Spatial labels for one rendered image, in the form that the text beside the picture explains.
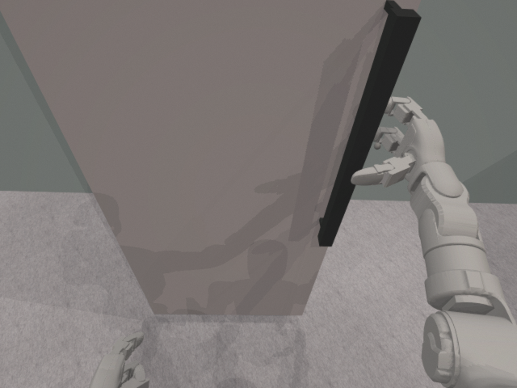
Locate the handle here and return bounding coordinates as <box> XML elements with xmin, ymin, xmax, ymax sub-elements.
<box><xmin>318</xmin><ymin>0</ymin><xmax>422</xmax><ymax>247</ymax></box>

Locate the robot right hand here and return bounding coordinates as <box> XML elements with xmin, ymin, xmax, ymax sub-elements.
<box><xmin>351</xmin><ymin>96</ymin><xmax>446</xmax><ymax>188</ymax></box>

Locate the right robot forearm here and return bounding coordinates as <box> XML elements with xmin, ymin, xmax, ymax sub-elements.
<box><xmin>407</xmin><ymin>162</ymin><xmax>517</xmax><ymax>330</ymax></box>

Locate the robot right upper arm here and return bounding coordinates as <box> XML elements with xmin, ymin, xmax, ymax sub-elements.
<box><xmin>422</xmin><ymin>310</ymin><xmax>517</xmax><ymax>388</ymax></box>

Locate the robot left hand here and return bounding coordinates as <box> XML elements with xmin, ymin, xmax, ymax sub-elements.
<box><xmin>89</xmin><ymin>331</ymin><xmax>149</xmax><ymax>388</ymax></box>

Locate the fridge door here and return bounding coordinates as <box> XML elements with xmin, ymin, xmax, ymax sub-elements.
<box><xmin>0</xmin><ymin>0</ymin><xmax>421</xmax><ymax>315</ymax></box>

